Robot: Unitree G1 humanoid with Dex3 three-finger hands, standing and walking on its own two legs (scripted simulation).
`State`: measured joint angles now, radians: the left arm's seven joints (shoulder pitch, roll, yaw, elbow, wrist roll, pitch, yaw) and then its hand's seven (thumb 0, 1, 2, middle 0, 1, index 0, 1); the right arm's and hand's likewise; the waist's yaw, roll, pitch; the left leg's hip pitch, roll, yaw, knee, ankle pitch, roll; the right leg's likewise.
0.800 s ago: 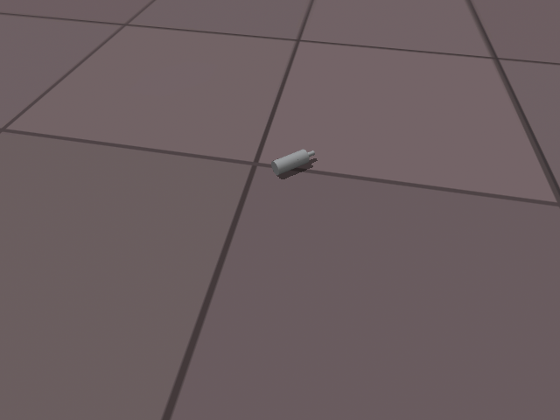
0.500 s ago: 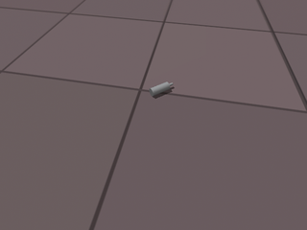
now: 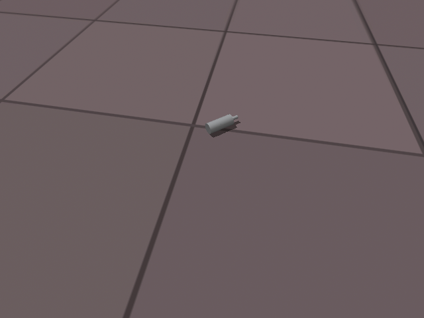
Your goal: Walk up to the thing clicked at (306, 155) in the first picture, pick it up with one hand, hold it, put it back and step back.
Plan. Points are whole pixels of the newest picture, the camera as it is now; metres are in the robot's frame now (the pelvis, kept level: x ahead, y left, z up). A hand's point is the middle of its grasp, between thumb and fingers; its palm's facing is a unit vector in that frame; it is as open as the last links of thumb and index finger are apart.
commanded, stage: stand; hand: left
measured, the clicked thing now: (222, 122) +1.41 -0.06 -0.74
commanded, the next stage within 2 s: walk up in 0.32 s
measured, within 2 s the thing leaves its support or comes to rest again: neither
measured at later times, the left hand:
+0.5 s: hand out of the picture +0.11 +0.27 -0.15, palm faces +0.07 -0.94 -0.35, open 7.4 cm
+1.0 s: hand out of the picture +0.14 +0.15 -0.19, palm faces +0.26 -0.92 -0.30, open 7.4 cm
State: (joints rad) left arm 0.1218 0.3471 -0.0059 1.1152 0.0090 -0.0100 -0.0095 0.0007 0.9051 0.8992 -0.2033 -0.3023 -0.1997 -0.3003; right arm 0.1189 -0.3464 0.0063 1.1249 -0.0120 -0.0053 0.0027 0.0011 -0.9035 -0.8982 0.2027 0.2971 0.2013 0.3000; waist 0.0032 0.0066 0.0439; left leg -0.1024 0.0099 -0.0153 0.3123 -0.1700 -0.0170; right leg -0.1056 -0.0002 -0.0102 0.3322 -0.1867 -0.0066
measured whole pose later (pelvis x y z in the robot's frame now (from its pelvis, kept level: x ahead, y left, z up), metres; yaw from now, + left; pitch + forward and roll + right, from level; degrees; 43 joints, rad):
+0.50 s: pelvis +0.02 -0.03 -0.01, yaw +4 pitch +0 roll +2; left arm 0.12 0.44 0.13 0.95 0.06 0.03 -0.11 0.00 0.91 0.90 -0.20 -0.30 -0.20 -0.30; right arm 0.30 -0.37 -0.07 1.02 -0.04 -0.05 0.02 0.00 -0.90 -0.90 0.21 0.30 0.21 0.30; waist 0.02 -0.06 0.02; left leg -0.21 -0.01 -0.08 0.46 -0.27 0.00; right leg -0.36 -0.03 0.06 0.80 -0.48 -0.02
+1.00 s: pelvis +0.21 -0.11 -0.04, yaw +15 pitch -2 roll +1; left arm 0.36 0.42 0.09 0.85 0.04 0.03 -0.09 0.00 0.91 0.90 -0.20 -0.30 -0.20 -0.30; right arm 0.24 -0.42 -0.07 0.82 -0.02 -0.09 0.00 0.00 -0.90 -0.90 0.20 0.30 0.20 0.30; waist 0.07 -0.08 0.10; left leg -0.43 0.01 0.10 0.70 -0.22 0.05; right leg -0.19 -0.01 -0.08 0.98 -0.53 -0.04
